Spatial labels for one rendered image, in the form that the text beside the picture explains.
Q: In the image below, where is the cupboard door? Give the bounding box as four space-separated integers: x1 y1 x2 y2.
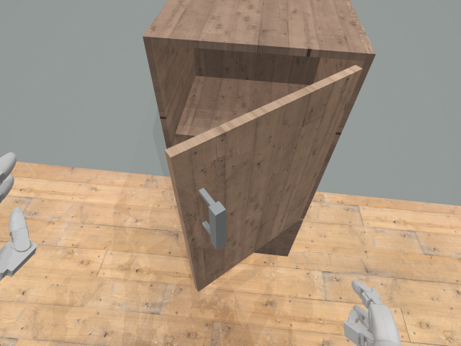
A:
165 65 363 292

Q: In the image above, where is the handle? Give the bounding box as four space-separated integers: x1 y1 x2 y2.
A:
199 188 226 250

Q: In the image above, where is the right robot hand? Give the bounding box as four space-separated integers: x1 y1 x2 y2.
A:
344 280 401 346

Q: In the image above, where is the left robot hand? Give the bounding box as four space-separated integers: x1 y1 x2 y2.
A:
0 152 37 281

